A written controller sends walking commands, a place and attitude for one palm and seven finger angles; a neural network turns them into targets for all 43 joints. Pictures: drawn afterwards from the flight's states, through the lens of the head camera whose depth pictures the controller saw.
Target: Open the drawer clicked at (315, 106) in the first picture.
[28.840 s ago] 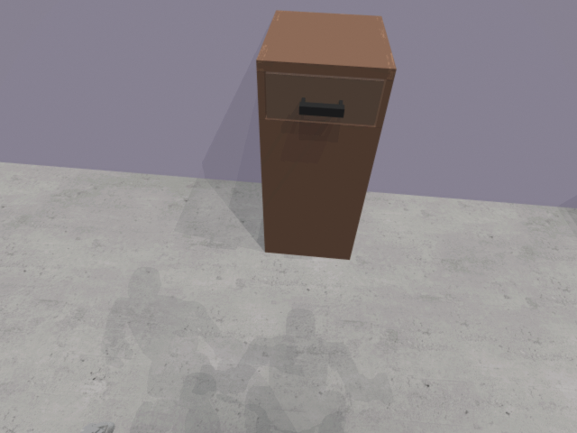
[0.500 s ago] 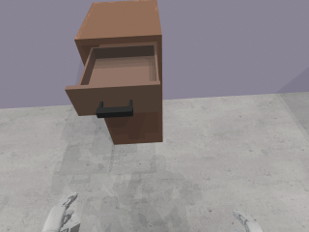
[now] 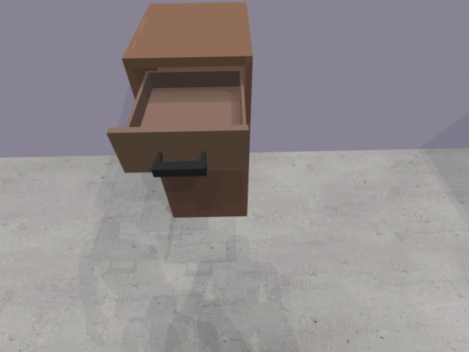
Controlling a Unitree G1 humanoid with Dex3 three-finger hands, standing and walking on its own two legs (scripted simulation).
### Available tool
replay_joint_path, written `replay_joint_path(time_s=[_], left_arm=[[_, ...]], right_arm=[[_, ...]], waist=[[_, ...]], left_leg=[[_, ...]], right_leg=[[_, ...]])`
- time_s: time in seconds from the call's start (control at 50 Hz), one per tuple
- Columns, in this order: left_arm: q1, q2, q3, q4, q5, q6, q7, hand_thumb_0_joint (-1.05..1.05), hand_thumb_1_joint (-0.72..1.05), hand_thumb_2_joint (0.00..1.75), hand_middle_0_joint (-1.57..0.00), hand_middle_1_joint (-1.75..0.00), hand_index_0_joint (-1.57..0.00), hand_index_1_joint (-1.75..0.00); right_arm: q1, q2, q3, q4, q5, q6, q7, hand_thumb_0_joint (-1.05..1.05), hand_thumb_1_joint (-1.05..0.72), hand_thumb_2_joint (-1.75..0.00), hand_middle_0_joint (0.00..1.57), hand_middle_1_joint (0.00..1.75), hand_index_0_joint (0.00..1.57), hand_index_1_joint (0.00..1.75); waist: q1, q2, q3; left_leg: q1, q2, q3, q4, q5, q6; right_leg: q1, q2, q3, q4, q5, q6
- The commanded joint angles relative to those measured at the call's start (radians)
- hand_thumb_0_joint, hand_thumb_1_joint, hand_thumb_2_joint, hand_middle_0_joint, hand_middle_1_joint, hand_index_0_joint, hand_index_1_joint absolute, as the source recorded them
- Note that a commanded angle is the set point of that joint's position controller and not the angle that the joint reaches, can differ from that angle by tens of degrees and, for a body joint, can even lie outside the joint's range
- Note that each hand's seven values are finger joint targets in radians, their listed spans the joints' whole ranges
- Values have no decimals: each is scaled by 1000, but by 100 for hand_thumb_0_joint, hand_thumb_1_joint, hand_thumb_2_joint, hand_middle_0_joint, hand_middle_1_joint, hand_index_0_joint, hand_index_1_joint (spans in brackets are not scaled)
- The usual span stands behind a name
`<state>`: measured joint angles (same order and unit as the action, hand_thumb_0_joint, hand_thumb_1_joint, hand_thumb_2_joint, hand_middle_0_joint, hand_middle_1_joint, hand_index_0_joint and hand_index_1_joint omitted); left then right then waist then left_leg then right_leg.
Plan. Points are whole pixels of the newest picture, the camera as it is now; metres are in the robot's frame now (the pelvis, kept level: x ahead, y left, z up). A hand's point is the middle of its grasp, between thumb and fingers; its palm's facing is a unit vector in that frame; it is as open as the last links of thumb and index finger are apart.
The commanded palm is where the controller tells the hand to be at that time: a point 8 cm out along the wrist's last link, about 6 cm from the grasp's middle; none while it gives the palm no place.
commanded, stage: let the arm hang, fingers relaxed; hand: left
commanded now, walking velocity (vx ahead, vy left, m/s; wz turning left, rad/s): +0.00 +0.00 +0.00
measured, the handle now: (180, 162) +0.53 +0.17 -0.02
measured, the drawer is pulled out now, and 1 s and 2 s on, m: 0.29 0.29 0.29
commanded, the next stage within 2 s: look to check the result in 0.42 s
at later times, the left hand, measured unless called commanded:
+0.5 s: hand out of the picture +0.02 +0.16 -0.17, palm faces +0.05 -0.98 -0.20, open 7.3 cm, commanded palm none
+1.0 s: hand out of the picture +0.05 +0.16 -0.17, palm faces +0.05 -0.98 -0.21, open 7.4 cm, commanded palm none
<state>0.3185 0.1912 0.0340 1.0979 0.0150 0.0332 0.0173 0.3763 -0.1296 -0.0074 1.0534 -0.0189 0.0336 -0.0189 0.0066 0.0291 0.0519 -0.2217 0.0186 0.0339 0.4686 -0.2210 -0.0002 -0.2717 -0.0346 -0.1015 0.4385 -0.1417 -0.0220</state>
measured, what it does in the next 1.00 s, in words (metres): stands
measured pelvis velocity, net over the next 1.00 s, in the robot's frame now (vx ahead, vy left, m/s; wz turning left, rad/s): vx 0.03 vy -0.02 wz -0.01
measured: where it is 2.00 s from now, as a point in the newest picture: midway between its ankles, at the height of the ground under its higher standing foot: outside the picture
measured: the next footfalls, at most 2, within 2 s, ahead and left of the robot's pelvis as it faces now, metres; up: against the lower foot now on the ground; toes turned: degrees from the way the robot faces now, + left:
none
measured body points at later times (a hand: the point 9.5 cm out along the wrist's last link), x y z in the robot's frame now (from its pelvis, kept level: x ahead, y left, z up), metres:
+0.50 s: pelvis +0.01 -0.01 +0.00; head +0.03 -0.02 +0.45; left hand +0.02 +0.21 -0.15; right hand -0.02 -0.22 -0.16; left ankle +0.02 +0.12 -0.74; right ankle +0.06 -0.11 -0.74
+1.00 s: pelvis +0.03 -0.02 +0.00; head +0.05 -0.03 +0.45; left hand +0.04 +0.21 -0.15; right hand +0.02 -0.23 -0.16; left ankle +0.02 +0.12 -0.74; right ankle +0.06 -0.11 -0.74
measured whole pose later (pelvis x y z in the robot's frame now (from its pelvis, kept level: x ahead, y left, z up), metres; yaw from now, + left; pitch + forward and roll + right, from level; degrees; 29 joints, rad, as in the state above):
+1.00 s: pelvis +0.03 -0.02 +0.00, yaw +0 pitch -1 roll +0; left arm 0.22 0.14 0.04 1.13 0.01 0.01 0.02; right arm 0.30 -0.13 -0.01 1.09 -0.02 0.01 -0.03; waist 0.00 0.03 0.07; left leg -0.14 0.05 0.03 0.40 -0.23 -0.03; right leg -0.21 0.00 -0.11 0.40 -0.17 -0.04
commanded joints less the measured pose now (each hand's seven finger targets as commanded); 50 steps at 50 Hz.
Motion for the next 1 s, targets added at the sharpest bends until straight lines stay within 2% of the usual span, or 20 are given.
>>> replay_joint_path(time_s=[0.0,0.04,0.16,0.24,0.26,0.3,0.34,0.48,0.5,0.56,0.62,0.7,0.74,0.82,0.84,0.9,0.98], left_arm=[[17,86,17,-26,0,-25,11,0,90,90,-20,-30,-20,-30],[24,79,15,-16,2,-26,14,0,90,90,-20,-30,-20,-30],[3,65,19,-11,2,-29,17,0,90,90,-20,-30,-20,-30],[-1,59,21,-7,2,-32,19,0,90,90,-20,-30,-20,-30],[-8,56,22,-7,2,-31,19,0,90,90,-20,-30,-20,-30],[-10,60,24,-7,2,-32,17,0,90,90,-20,-30,-20,-30],[-8,57,23,-5,3,-33,19,0,90,90,-20,-30,-20,-30],[-25,59,27,-2,1,-33,17,0,90,90,-20,-30,-20,-30],[-26,63,28,0,1,-33,16,0,90,90,-20,-30,-20,-30],[-26,60,27,3,1,-36,17,0,90,90,-20,-30,-20,-30],[-22,61,27,9,-1,-38,17,0,90,90,-20,-30,-20,-30],[-28,61,26,14,-2,-38,18,0,90,90,-20,-30,-20,-30],[-26,66,26,15,0,-40,19,0,90,90,-20,-30,-20,-30],[-37,75,28,13,-2,-42,18,0,90,90,-20,-30,-20,-30],[-35,72,27,13,0,-42,20,0,90,90,-20,-30,-20,-30],[-47,71,27,12,-2,-40,18,0,90,90,-20,-30,-20,-30],[-53,80,28,12,-2,-44,17,0,90,90,-20,-30,-20,-30]], right_arm=[[72,-92,-20,-15,-2,-24,-12,0,-90,-90,20,30,20,30],[64,-82,-20,-7,0,-23,-13,0,-90,-90,20,30,20,30],[71,-58,-19,9,-1,-25,-15,0,-90,-90,20,30,20,30],[62,-54,-20,10,0,-26,-17,0,-90,-90,20,30,20,30],[62,-48,-19,14,-1,-25,-18,0,-90,-90,20,30,20,30],[59,-49,-18,15,-1,-25,-18,0,-90,-90,20,30,20,30],[55,-51,-22,12,0,-21,-18,0,-90,-90,20,30,20,30],[58,-56,-22,17,-2,-23,-20,0,-90,-90,20,30,20,30],[55,-59,-22,15,-1,-25,-20,0,-90,-90,20,30,20,30],[53,-61,-23,17,-1,-27,-21,0,-90,-90,20,30,20,30],[46,-67,-23,19,1,-29,-23,0,-90,-90,20,30,20,30],[40,-67,-21,23,1,-29,-23,0,-90,-90,20,30,20,30],[33,-75,-23,22,2,-26,-23,0,-90,-90,20,30,20,30],[29,-80,-23,28,1,-29,-23,0,-90,-90,20,30,20,30],[24,-80,-24,24,2,-27,-23,0,-90,-90,20,30,20,30],[22,-78,-22,28,-1,-27,-23,0,-90,-90,20,30,20,30],[10,-91,-22,28,0,-32,-23,0,-90,-90,20,30,20,30]], waist=[[-3,-15,44],[0,-15,65],[-5,-26,71],[-6,-14,56],[-6,6,69],[-6,5,65],[-8,-27,65],[-13,-2,39],[-11,-16,36],[-12,-2,28],[-9,-13,13],[-9,-3,29],[-10,-18,45],[-10,-12,23],[-12,-25,34],[-12,-4,43],[-10,-19,17]], left_leg=[[-95,73,-92,-158,-131,44],[-88,73,-88,-160,-133,42],[-77,67,-67,-152,-92,36],[-46,66,-57,-139,-54,31],[-57,66,-57,-143,-59,30],[-60,63,-55,-144,-62,29],[-39,62,-50,-129,-62,28],[-25,67,-51,-136,-47,27],[-25,68,-51,-137,-37,27],[-12,73,-50,-137,-16,26],[1,73,-45,-133,14,23],[-2,75,-46,-138,21,20],[11,72,-43,-134,15,19],[17,72,-42,-133,29,18],[25,73,-41,-129,26,17],[11,76,-43,-141,23,16],[25,82,-45,-142,61,17]], right_leg=[[43,-65,102,-113,-200,-29],[27,-62,103,-120,-203,-28],[34,-69,106,-126,-181,-25],[34,-70,110,-126,-164,-28],[37,-71,110,-130,-161,-27],[46,-74,113,-134,-165,-29],[27,-72,118,-149,-189,-30],[44,-72,117,-146,-172,-30],[53,-74,112,-141,-160,-29],[58,-74,109,-140,-140,-30],[79,-77,109,-139,-108,-32],[83,-77,106,-140,-97,-32],[60,-76,113,-152,-118,-33],[89,-81,114,-153,-97,-33],[68,-76,114,-157,-107,-33],[78,-76,112,-154,-102,-31],[107,-79,102,-144,-45,-31]])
